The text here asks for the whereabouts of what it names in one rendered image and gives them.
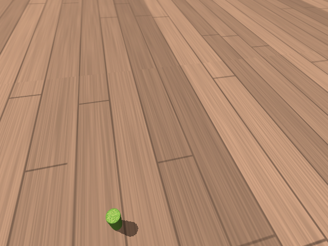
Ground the cup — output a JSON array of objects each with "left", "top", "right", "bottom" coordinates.
[{"left": 106, "top": 208, "right": 122, "bottom": 230}]

